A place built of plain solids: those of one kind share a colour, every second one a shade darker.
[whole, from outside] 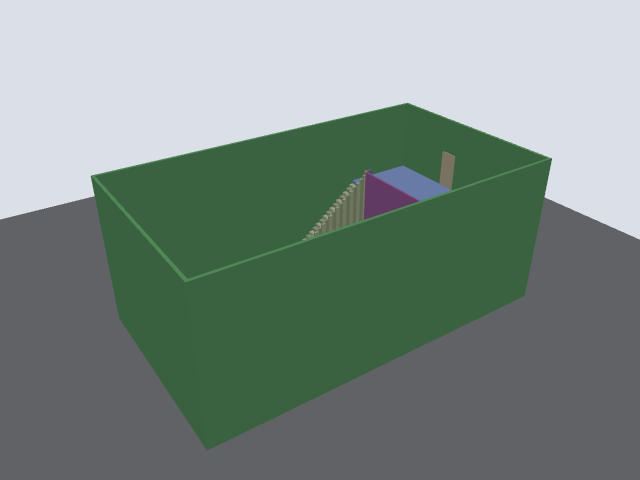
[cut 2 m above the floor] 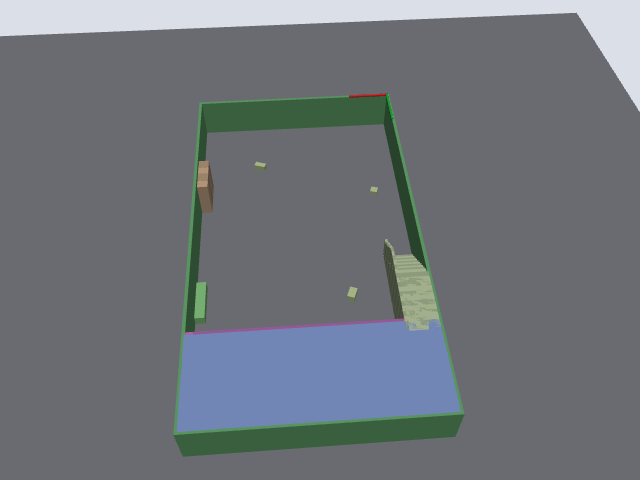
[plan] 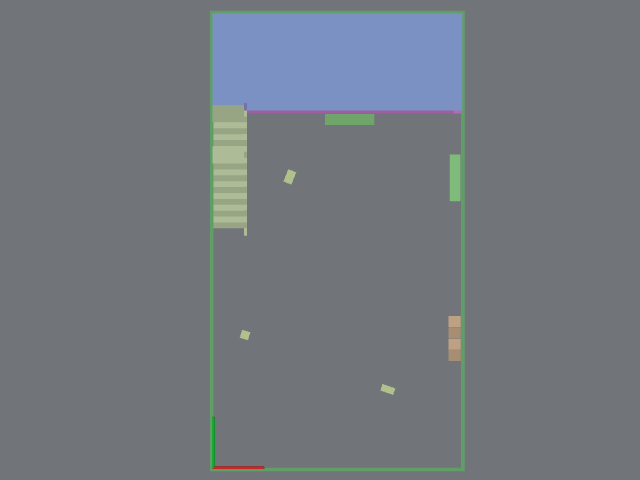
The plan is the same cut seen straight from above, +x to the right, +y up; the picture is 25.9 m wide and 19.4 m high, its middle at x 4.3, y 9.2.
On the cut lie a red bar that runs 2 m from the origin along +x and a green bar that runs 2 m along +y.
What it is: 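A drill hall 10.0 x 18.3 m, 7.9 m high, its floor clear; high windows 1.72 m broad every 3.6 m along both long walls, over 5.76 m; across the rear end a balcony 3.9 m deep at 3.98 m over closed stores; against a long wall a straight stair 1.23 m broad in ONE RUN of 21 risers of 0.189 m; guards of upright bars over a masonry kerb 1.04 m over every tread and the balcony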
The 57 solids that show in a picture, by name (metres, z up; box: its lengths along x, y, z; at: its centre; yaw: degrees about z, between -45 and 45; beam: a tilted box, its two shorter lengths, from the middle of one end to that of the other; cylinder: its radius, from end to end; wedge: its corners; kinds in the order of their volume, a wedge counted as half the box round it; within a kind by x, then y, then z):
{
 "gal_1": {"box": [10.1, 3.94, 4.03], "at": [5.0, 16.4, 1.96]},
 "wall_1": {"box": [0.15, 18.62, 7.95], "at": [-0.07, 9.16, 3.92]},
 "wall_2": {"box": [10.3, 0.15, 7.95], "at": [5.0, -0.07, 3.92]},
 "wall_3": {"box": [10.3, 0.15, 7.95], "at": [5.0, 18.39, 3.92]},
 "wall_4": {"box": [0.15, 18.62, 7.95], "at": [10.07, 9.16, 3.92]},
 "stair_1": {"box": [1.28, 0.7, 0.24], "at": [0.59, 10.02, 0.07]},
 "stair_2": {"box": [1.28, 0.7, 0.43], "at": [0.59, 10.26, 0.16]},
 "stair_3": {"box": [1.28, 0.7, 0.62], "at": [0.59, 10.49, 0.26]},
 "stair_4": {"box": [1.28, 0.7, 0.81], "at": [0.59, 10.73, 0.35]},
 "stair_5": {"box": [1.28, 0.7, 1.0], "at": [0.59, 10.97, 0.45]},
 "stair_6": {"box": [1.28, 0.7, 1.19], "at": [0.59, 11.21, 0.54]},
 "stair_7": {"box": [1.28, 0.7, 1.38], "at": [0.59, 11.45, 0.64]},
 "stair_8": {"box": [1.28, 0.7, 1.56], "at": [0.59, 11.69, 0.73]},
 "stair_9": {"box": [1.28, 0.7, 1.75], "at": [0.59, 11.92, 0.83]},
 "stair_10": {"box": [1.28, 0.7, 1.94], "at": [0.59, 12.16, 0.92]},
 "stair_11": {"box": [1.28, 0.7, 2.13], "at": [0.59, 12.4, 1.02]},
 "stair_12": {"box": [1.28, 0.7, 2.32], "at": [0.59, 12.64, 1.11]},
 "stair_13": {"box": [1.28, 0.7, 2.51], "at": [0.59, 12.88, 1.21]},
 "stair_14": {"box": [1.28, 0.7, 2.7], "at": [0.59, 13.11, 1.3]},
 "stair_15": {"box": [1.28, 0.7, 2.89], "at": [0.59, 13.35, 1.39]},
 "stair_16": {"box": [1.28, 0.7, 3.08], "at": [0.59, 13.59, 1.49]},
 "stair_17": {"box": [1.28, 0.7, 3.27], "at": [0.59, 13.83, 1.58]},
 "stair_18": {"box": [1.28, 0.7, 3.46], "at": [0.59, 14.06, 1.68]},
 "stair_19": {"box": [1.28, 0.7, 3.65], "at": [0.59, 14.3, 1.77]},
 "stair_20": {"box": [1.28, 0.7, 3.84], "at": [0.59, 14.54, 1.87]},
 "stair_21": {"box": [0.12, 0.24, 2.98], "at": [1.29, 11.93, 1.44]},
 "stair_22": {"box": [0.12, 0.24, 2.23], "at": [1.29, 12.17, 1.07]},
 "stair_23": {"box": [0.12, 0.24, 3.17], "at": [1.29, 12.17, 1.54]},
 "stair_24": {"box": [0.12, 0.24, 2.42], "at": [1.29, 12.41, 1.16]},
 "stair_25": {"box": [0.12, 0.24, 3.36], "at": [1.29, 12.41, 1.63]},
 "stair_26": {"box": [0.12, 0.24, 2.61], "at": [1.29, 12.64, 1.26]},
 "stair_27": {"box": [0.12, 0.24, 3.55], "at": [1.29, 12.64, 1.73]},
 "stair_28": {"box": [0.12, 0.24, 2.8], "at": [1.29, 12.88, 1.35]},
 "stair_29": {"box": [0.12, 0.24, 3.74], "at": [1.29, 12.88, 1.82]},
 "stair_30": {"box": [0.12, 0.24, 2.99], "at": [1.29, 13.12, 1.44]},
 "stair_31": {"box": [0.12, 0.24, 3.93], "at": [1.29, 13.12, 1.91]},
 "stair_32": {"box": [0.12, 0.24, 3.18], "at": [1.29, 13.36, 1.54]},
 "stair_33": {"box": [0.12, 0.24, 4.12], "at": [1.29, 13.36, 2.01]},
 "stair_34": {"box": [0.12, 0.24, 3.37], "at": [1.29, 13.6, 1.63]},
 "stair_35": {"box": [0.12, 0.24, 4.31], "at": [1.29, 13.6, 2.1]},
 "stair_36": {"box": [0.12, 0.24, 3.56], "at": [1.29, 13.84, 1.73]},
 "stair_37": {"box": [0.12, 0.24, 4.5], "at": [1.29, 13.84, 2.2]},
 "stair_38": {"box": [0.12, 0.24, 3.75], "at": [1.29, 14.07, 1.82]},
 "stair_39": {"box": [0.12, 0.24, 4.69], "at": [1.29, 14.07, 2.29]},
 "stair_40": {"box": [0.12, 0.24, 3.94], "at": [1.29, 14.31, 1.92]},
 "piece_1": {"box": [8.35, 0.12, 4.13], "at": [5.53, 14.37, 2.01]},
 "piece_2": {"box": [8.35, 0.12, 5.07], "at": [5.53, 14.37, 2.48]},
 "locker_1": {"box": [0.5, 0.45, 1.87], "at": [9.74, 4.53, 0.89]},
 "locker_2": {"box": [0.5, 0.45, 1.87], "at": [9.74, 4.99, 0.89]},
 "locker_3": {"box": [0.5, 0.45, 1.87], "at": [9.74, 5.45, 0.89]},
 "locker_4": {"box": [0.5, 0.45, 1.87], "at": [9.74, 5.91, 0.89]},
 "bench_1": {"box": [2.0, 0.44, 0.5], "at": [5.5, 14.07, 0.2]},
 "bench_2": {"box": [0.44, 1.9, 0.5], "at": [9.76, 11.71, 0.2]},
 "box_cardboard_1": {"box": [0.35, 0.34, 0.29], "at": [1.27, 5.36, 0.1], "yaw": -16.4},
 "box_cardboard_2": {"box": [0.35, 0.54, 0.43], "at": [3.08, 11.75, 0.17], "yaw": -21.3},
 "box_cardboard_3": {"box": [0.55, 0.28, 0.38], "at": [7.04, 3.16, 0.14], "yaw": -19.2},
 "door_1": {"box": [0.95, 0.04, 2.1], "at": [3.73, 18.3, 4.98]}
}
